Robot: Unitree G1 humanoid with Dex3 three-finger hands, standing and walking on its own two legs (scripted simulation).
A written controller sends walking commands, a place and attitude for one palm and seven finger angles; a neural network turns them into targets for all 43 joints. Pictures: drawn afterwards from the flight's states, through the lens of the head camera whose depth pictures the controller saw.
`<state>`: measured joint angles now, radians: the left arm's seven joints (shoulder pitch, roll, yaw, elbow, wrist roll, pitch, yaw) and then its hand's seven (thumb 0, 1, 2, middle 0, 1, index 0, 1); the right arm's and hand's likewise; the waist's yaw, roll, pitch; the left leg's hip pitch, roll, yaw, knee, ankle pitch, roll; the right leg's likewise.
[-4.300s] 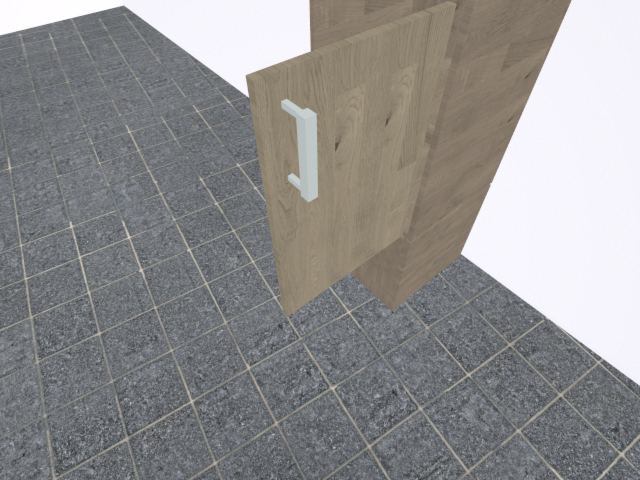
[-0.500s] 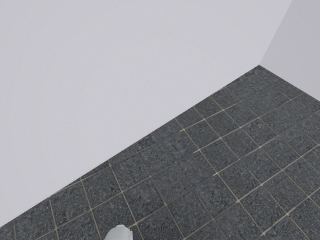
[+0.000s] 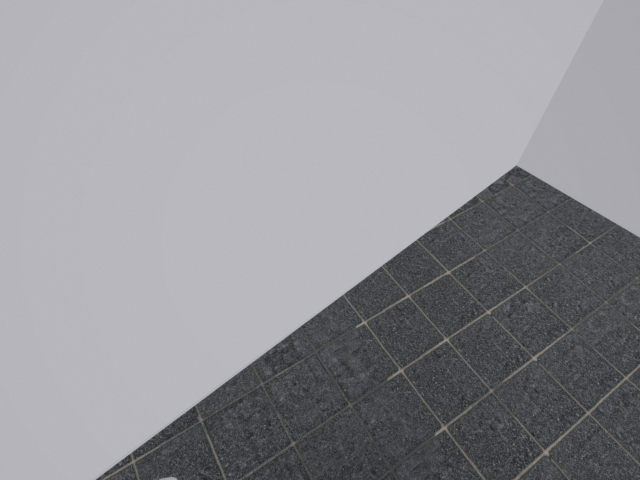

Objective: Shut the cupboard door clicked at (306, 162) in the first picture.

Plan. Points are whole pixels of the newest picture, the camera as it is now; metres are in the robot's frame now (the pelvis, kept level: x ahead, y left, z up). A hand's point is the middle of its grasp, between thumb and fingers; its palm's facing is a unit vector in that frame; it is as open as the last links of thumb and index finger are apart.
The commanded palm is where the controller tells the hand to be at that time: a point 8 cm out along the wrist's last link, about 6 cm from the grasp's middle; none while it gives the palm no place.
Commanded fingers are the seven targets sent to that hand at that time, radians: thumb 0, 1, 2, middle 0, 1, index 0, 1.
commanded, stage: turn to face it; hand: left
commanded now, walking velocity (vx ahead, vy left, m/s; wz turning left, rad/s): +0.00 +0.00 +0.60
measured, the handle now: out of the picture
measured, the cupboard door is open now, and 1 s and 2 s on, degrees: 90 90 90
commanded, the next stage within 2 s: none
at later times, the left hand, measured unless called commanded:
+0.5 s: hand out of the picture +0.14 +0.23 -0.16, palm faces +0.32 -0.92 -0.24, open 7.3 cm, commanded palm none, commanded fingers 0.00 0.90 0.90 -0.20 -0.30 -0.20 -0.30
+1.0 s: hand out of the picture +0.03 +0.13 -0.17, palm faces +0.65 -0.73 -0.24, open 7.4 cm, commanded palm none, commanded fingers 0.00 0.90 0.90 -0.20 -0.30 -0.20 -0.30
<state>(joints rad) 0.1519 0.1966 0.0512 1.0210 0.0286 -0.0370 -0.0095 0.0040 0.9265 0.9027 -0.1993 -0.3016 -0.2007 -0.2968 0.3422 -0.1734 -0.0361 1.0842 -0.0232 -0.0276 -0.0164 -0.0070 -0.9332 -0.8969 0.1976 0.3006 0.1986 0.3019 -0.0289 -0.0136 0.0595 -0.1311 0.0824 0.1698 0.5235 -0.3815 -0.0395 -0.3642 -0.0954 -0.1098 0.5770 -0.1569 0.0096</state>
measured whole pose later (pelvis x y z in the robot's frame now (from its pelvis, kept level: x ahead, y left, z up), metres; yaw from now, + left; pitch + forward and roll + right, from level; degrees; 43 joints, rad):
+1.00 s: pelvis +0.14 -0.04 +0.00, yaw +39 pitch +1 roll +1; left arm 0.26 0.19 0.05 0.94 0.03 0.00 0.02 0.00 0.90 0.90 -0.21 -0.30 -0.21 -0.30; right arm 0.07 -0.23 -0.06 0.91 -0.01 0.07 0.03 0.01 -0.91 -0.90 0.19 0.30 0.19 0.30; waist 0.03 -0.03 0.12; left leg -0.34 0.03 0.12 0.68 -0.39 -0.05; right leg -0.21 -0.17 -0.31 0.60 -0.37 0.01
